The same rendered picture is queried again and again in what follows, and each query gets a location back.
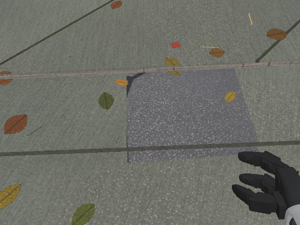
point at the right robot forearm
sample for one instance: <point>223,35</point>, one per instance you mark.
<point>292,215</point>

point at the robot right hand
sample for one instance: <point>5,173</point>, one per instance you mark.
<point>279,193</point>

